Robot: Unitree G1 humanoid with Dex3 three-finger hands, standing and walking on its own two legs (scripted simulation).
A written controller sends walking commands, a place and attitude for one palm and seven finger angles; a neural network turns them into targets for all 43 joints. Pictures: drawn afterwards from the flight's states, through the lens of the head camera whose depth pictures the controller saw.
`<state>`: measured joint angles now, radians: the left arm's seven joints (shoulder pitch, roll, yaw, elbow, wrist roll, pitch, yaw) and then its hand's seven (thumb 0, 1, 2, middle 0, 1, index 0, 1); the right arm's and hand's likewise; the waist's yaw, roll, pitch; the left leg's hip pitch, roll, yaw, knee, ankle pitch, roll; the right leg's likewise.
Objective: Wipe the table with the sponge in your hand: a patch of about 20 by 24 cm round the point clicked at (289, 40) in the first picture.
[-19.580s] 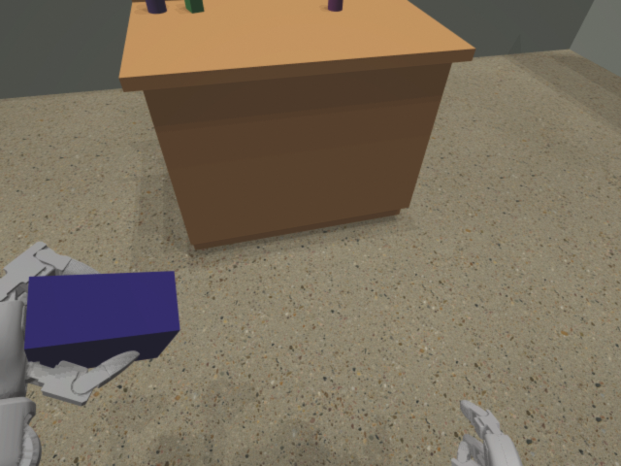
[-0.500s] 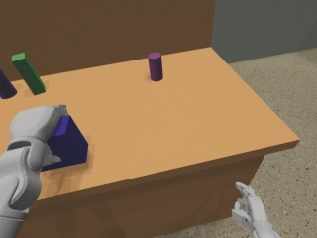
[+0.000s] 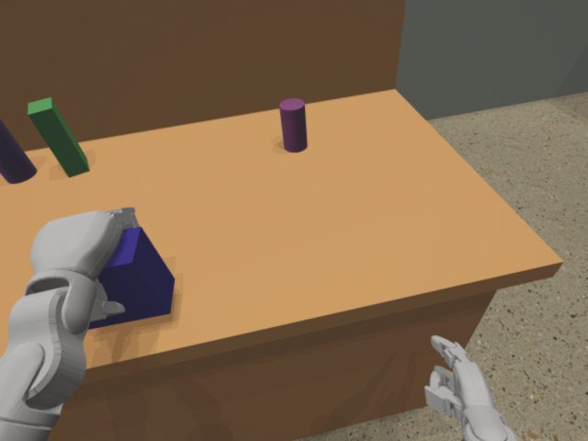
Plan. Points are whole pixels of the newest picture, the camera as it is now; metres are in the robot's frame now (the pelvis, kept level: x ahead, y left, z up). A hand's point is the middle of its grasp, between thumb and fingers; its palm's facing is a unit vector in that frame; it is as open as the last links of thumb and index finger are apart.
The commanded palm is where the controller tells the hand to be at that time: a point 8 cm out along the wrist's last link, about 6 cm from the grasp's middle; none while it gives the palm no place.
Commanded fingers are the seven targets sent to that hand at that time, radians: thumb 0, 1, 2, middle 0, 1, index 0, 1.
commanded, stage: lower the sponge onto the table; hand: left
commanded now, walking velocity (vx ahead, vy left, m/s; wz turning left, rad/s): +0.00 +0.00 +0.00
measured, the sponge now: (119, 288) +0.25 +0.29 +0.10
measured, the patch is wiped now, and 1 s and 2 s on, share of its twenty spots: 0.00 0.00 0.20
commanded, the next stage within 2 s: wipe forward along the first lane in 0.82 s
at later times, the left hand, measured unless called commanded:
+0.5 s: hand (106, 284) +0.24 +0.30 +0.12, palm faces +0.01 -0.06 -1.00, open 10.1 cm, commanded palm +0.21 +0.29 +0.20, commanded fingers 0.00 0.10 1.30 -1.20 -1.60 -1.20 -1.60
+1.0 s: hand (112, 282) +0.25 +0.30 +0.11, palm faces +0.03 -0.05 -1.00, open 10.1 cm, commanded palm +0.23 +0.30 +0.18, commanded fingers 0.00 0.10 1.30 -1.20 -1.60 -1.20 -1.60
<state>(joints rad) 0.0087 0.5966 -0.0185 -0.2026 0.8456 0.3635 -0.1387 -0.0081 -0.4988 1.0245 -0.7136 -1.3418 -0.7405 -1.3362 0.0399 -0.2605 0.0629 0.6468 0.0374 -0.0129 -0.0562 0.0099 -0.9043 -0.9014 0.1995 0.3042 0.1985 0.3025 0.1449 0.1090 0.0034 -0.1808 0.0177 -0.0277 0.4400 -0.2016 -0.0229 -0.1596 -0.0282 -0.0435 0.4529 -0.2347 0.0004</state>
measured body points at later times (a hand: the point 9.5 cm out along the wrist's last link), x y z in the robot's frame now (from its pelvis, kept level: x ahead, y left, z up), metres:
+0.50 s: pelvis +0.00 -0.01 +0.00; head -0.01 -0.05 +0.45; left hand +0.23 +0.30 +0.17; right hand +0.24 -0.21 -0.08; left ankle +0.03 +0.14 -0.74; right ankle +0.01 -0.12 -0.74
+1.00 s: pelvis +0.00 +0.00 +0.00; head -0.02 -0.04 +0.45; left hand +0.24 +0.30 +0.17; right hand +0.24 -0.20 -0.08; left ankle +0.03 +0.14 -0.74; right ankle +0.01 -0.12 -0.74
